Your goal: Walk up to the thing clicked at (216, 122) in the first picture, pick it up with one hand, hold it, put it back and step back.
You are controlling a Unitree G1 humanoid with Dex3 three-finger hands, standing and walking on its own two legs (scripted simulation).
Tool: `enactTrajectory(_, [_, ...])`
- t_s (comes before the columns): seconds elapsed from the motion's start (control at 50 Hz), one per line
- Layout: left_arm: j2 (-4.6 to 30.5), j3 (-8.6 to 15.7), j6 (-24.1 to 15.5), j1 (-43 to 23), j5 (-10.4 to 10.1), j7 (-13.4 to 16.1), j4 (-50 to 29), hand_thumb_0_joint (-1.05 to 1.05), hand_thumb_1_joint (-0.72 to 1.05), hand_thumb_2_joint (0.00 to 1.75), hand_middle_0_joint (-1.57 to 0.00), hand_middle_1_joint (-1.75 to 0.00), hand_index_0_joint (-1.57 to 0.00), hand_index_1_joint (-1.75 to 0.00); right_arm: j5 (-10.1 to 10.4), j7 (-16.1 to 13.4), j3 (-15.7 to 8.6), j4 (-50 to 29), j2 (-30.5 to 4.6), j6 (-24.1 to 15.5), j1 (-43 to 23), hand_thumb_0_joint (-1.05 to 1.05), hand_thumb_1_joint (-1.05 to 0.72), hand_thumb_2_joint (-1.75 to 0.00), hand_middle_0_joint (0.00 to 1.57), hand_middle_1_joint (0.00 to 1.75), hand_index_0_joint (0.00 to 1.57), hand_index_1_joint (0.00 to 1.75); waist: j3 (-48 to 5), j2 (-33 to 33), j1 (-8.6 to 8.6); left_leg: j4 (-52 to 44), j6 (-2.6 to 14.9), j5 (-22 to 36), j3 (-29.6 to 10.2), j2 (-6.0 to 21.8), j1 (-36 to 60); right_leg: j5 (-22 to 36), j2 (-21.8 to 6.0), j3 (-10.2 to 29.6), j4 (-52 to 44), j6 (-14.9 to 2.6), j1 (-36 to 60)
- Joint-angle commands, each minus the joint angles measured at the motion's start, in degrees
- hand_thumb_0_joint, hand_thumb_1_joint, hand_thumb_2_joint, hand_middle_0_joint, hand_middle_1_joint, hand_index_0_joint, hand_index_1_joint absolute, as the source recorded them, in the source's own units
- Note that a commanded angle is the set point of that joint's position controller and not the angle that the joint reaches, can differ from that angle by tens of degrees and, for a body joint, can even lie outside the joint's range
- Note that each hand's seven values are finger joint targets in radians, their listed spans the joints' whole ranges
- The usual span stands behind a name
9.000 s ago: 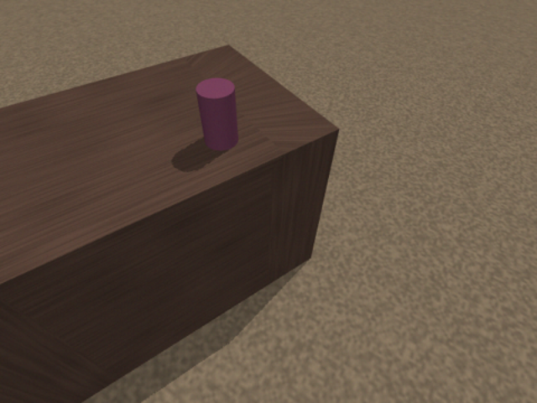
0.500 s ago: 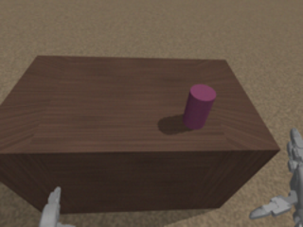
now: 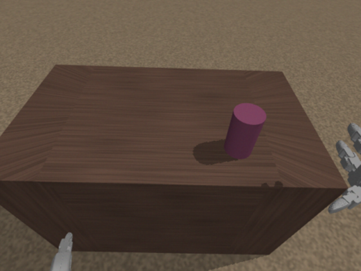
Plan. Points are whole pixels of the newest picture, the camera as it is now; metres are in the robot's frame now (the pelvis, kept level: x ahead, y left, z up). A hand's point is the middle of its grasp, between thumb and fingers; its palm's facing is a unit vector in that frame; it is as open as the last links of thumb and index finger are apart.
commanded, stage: go down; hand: right
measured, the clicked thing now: (243, 132) +0.49 -0.18 +0.00
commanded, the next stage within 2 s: none
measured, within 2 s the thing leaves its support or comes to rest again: neither
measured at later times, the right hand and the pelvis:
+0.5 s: hand (341, 149) +0.34 -0.34 +0.11, palm faces +0.15 +0.99 -0.01, open 17.5 cm; pelvis +0.00 +0.01 -0.01, yaw -1 degrees
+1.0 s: hand (343, 139) +0.37 -0.36 +0.11, palm faces +0.16 +0.99 +0.01, open 17.4 cm; pelvis +0.00 +0.00 -0.02, yaw -1 degrees
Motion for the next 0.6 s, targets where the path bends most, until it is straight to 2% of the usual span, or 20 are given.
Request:
enactTrajectory(0.0, [6.49, 0.38, -3.89, -12.17, 0.16, 0.66, -11.41, 0.0, -0.55, 0.05, -0.05, -0.05, -0.05, -0.05, 1.89, 0.94, -5.28, -16.27, -18.31, -5.5, -18.8, 0.0, 0.61, -0.05, 0.03, 0.06, 0.04, 0.06, -12.58, -3.9, -1.72, -1.17, 2.09, 9.58, 1.68, -2.17, 3.75, 14.01, -0.05, 1.37, -3.1, -0.64, 2.62])
enactTrajectory(0.02, [6.41, -0.39, -4.2, -11.01, 0.31, 0.92, -12.5, 0.0, -0.55, 0.05, -0.05, -0.05, -0.05, -0.05, 2.36, 1.28, -3.59, -14.6, -15.57, -5.55, -18.11, 0.0, 0.59, -0.05, 0.03, 0.06, 0.04, 0.06, -14.01, -2.4, -0.74, -0.88, 1.9, 10.61, 1.74, -2.49, 3.9, 15.28, -0.18, 1.43, -2.53, -0.71, 3.45])
enactTrajectory(0.04, [6.55, -0.82, -4.28, -10.25, 0.23, 1.19, -12.27, 0.0, -0.55, 0.05, -0.05, -0.05, -0.05, -0.05, 2.6, 1.23, -5.27, -16.7, -18.32, -6.01, -20.51, 0.0, 0.61, -0.04, 0.03, 0.06, 0.04, 0.06, -14.86, -3.78, -1.03, -0.42, 2.0, 10.95, 1.88, -2.65, 4.32, 16.94, -0.41, 1.68, -2.31, -0.48, 3.82])
enactTrajectory(0.08, [6.18, -1.32, -3.58, -5.7, 0.4, 1.8, -9.02, 0.0, -0.56, 0.06, -0.05, -0.05, -0.05, -0.06, 2.78, 1.67, -6.17, -11.01, -19.36, -5.08, -18.62, 0.0, 0.56, -0.05, 0.04, 0.05, 0.04, 0.05, -15.81, -6.11, -0.25, 0.14, 1.97, 13.56, 1.72, -2.5, 3.41, 22.25, -0.07, 1.48, -0.86, -0.36, 5.47])
enactTrajectory(0.12, [9.75, 1.41, -3.43, -4.85, 0.56, 2.7, -11.14, 0.0, -0.56, 0.05, -0.05, -0.05, -0.05, -0.06, 2.59, 1.95, -7.98, -8.63, -22.84, -4.5, -21.95, 0.0, 0.54, -0.05, 0.04, 0.05, 0.05, 0.05, -17.07, -5.17, 1.03, 0.11, 1.65, 14.86, 1.52, -2.23, 3.37, 22.23, 0.29, 1.32, -0.12, -0.58, 5.35])
enactTrajectory(0.16, [11.63, 3.39, -3.33, -1.17, 0.69, 3.21, -11.01, 0.0, -0.56, 0.05, -0.05, -0.05, -0.05, -0.06, 1.81, 2.15, -7.41, -7.08, -23.37, -3.91, -24.22, 0.0, 0.51, -0.04, 0.05, 0.05, 0.05, 0.05, -14.75, -5.7, 2.52, -0.35, 1.44, 14.01, 1.39, -2.01, 1.91, 18.67, 0.62, 0.79, -0.62, -0.81, 4.35])
enactTrajectory(0.2, [9.65, 2.56, -3.24, 2.68, 0.52, 2.91, -8.71, 0.0, -0.56, 0.05, -0.05, -0.05, -0.05, -0.06, 1.14, 2.31, -7.41, -3.84, -23.82, -3.6, -24.31, 0.0, 0.53, -0.04, 0.05, 0.05, 0.05, 0.05, -11.1, -6.68, 2.44, -0.69, 1.47, 12.51, 1.28, -1.69, 0.16, 14.69, 1.02, 0.53, -1.0, -1.08, 1.95])
enactTrajectory(0.22, [9.96, 3.2, -3.39, 2.27, 0.5, 2.71, -8.7, 0.0, -0.55, 0.05, -0.05, -0.05, -0.05, -0.05, 1.0, 2.45, -6.78, -5.56, -24.07, -3.96, -26.45, 0.0, 0.52, -0.03, 0.06, 0.05, 0.05, 0.05, -9.47, -7.26, 2.53, -0.62, 1.64, 11.2, 1.21, -1.67, -0.84, 12.67, 0.98, 0.4, -1.2, -1.06, 1.18])
enactTrajectory(0.24, [7.87, 1.55, -3.4, 2.81, 0.39, 2.35, -8.1, 0.0, -0.55, 0.05, -0.05, -0.05, -0.05, -0.05, 0.51, 2.77, -7.32, -4.74, -25.87, -4.04, -27.24, 0.0, 0.54, -0.04, 0.05, 0.05, 0.05, 0.05, -9.18, -8.15, 2.49, -0.63, 1.71, 10.42, 1.09, -1.67, -1.55, 11.75, 1.02, 0.5, -1.06, -1.16, 0.48])
enactTrajectory(0.26, [6.12, -0.42, -3.66, 1.14, 0.37, 1.96, -8.8, 0.0, -0.56, 0.05, -0.05, -0.05, -0.05, -0.06, 0.25, 3.12, -6.05, -2.64, -24.6, -3.9, -27.01, 0.0, 0.54, -0.04, 0.05, 0.05, 0.05, 0.05, -8.05, -7.29, 2.18, -0.43, 1.83, 9.7, 1.28, -1.89, -1.83, 11.17, 0.82, 0.69, -1.16, -1.12, -0.66])
enactTrajectory(0.28, [5.9, -0.54, -3.96, -0.69, 0.31, 1.79, -8.23, 0.0, -0.54, 0.04, -0.05, -0.05, -0.05, -0.05, 0.79, 3.84, -4.92, 0.31, -22.98, -3.82, -26.19, 0.0, 0.56, -0.03, 0.05, 0.05, 0.05, 0.05, -7.32, -6.36, 2.0, -0.16, 1.84, 9.06, 1.54, -2.17, -2.44, 10.74, 0.46, 1.07, -1.01, -1.02, -2.38])
enactTrajectory(0.32, [4.96, -1.81, -4.27, -4.15, 0.42, 1.64, -7.96, 0.0, -0.55, 0.05, -0.05, -0.05, -0.05, -0.05, 1.2, 4.44, -6.42, 1.23, -25.41, -4.26, -29.1, 0.0, 0.55, -0.04, 0.05, 0.05, 0.05, 0.05, -9.4, -6.28, 1.58, 1.06, 1.85, 10.13, 1.32, -2.08, -2.71, 12.47, 0.3, 1.42, 0.31, -1.07, -2.95])
enactTrajectory(0.36, [6.34, -1.49, -4.73, -7.49, 0.65, 1.92, -9.16, 0.0, -0.55, 0.05, -0.05, -0.05, -0.05, -0.06, 1.81, 5.55, -6.89, 3.16, -25.78, -4.49, -30.61, 0.0, 0.56, -0.04, 0.05, 0.05, 0.05, 0.05, -13.33, -4.77, 1.31, 2.23, 1.71, 11.24, 0.97, -1.9, -2.21, 13.65, 0.25, 1.77, 1.78, -1.18, -3.35])
enactTrajectory(0.42, [11.46, 1.17, -5.05, -8.99, 0.75, 3.05, -13.75, 0.0, -0.55, 0.05, -0.05, -0.05, -0.05, -0.06, 1.71, 6.45, -8.47, 4.86, -29.86, -4.96, -33.57, 0.0, 0.52, -0.04, 0.05, 0.05, 0.05, 0.05, -21.84, -2.82, 1.45, 3.4, 1.45, 13.65, 0.61, -1.62, 0.3, 16.29, 0.45, 1.98, 3.31, -1.29, -0.03])
enactTrajectory(0.44, [11.97, 0.96, -5.07, -9.5, 0.74, 3.27, -15.05, 0.0, -0.55, 0.05, -0.05, -0.05, -0.05, -0.06, 1.47, 6.58, -9.34, 3.94, -32.15, -5.4, -35.41, 0.0, 0.54, -0.04, 0.05, 0.05, 0.05, 0.05, -24.1, -3.82, 1.01, 3.6, 1.4, 14.48, 0.55, -1.57, 1.15, 17.38, 0.61, 1.95, 3.72, -1.22, 0.65])
enactTrajectory(0.48, [12.02, 0.66, -4.56, -7.08, 0.65, 3.57, -15.54, 0.0, -0.55, 0.05, -0.05, -0.06, -0.05, -0.06, 1.49, 6.52, -10.99, 7.17, -34.23, -5.57, -34.51, 0.0, 0.52, -0.03, 0.06, 0.04, 0.05, 0.04, -23.4, -2.7, 0.93, 4.02, 1.41, 15.05, 0.99, -1.93, 0.81, 19.19, 0.49, 2.13, 4.27, -1.23, 0.21])
enactTrajectory(0.52, [9.26, -1.5, -3.83, -3.42, 0.61, 3.27, -13.17, 0.0, -0.56, 0.06, -0.05, -0.06, -0.05, -0.06, 0.93, 6.31, -11.01, 12.61, -33.32, -5.36, -31.54, 0.0, 0.51, -0.04, 0.06, 0.04, 0.06, 0.04, -20.43, -3.27, 0.41, 4.26, 1.67, 14.9, 1.0, -1.86, 0.06, 20.4, 0.61, 2.06, 4.54, -0.98, -2.44])
enactTrajectory(0.54, [8.41, -2.09, -3.72, -3.28, 0.59, 3.14, -14.71, 0.0, -0.56, 0.06, -0.05, -0.05, -0.05, -0.06, 0.51, 6.1, -11.09, 10.66, -34.14, -5.57, -32.88, 0.0, 0.51, -0.04, 0.06, 0.04, 0.06, 0.04, -21.67, -5.09, 0.19, 4.21, 1.8, 14.92, 0.93, -1.81, 0.25, 20.67, 0.7, 1.83, 4.41, -0.96, -2.2])
enactTrajectory(0.56, [9.04, -1.37, -3.53, -1.58, 0.75, 3.29, -14.8, 0.0, -0.56, 0.06, -0.05, -0.05, -0.05, -0.06, 0.13, 5.86, -11.23, 9.62, -35.75, -5.89, -35.85, 0.0, 0.5, -0.03, 0.06, 0.04, 0.06, 0.04, -20.45, -4.88, 0.87, 3.7, 1.64, 13.7, 0.46, -1.75, -0.14, 17.79, 0.76, 1.42, 4.24, -1.15, -3.22])
enactTrajectory(0.58, [6.97, -2.87, -3.29, 0.66, 0.81, 3.11, -12.29, 0.0, -0.57, 0.06, -0.05, -0.05, -0.05, -0.06, -0.48, 6.04, -9.95, 14.96, -33.65, -5.02, -32.05, 0.0, 0.51, -0.04, 0.06, 0.04, 0.06, 0.04, -16.8, -4.99, 1.11, 3.76, 1.86, 12.41, 0.82, -2.07, -1.82, 16.59, 0.73, 1.42, 3.72, -1.12, -4.86])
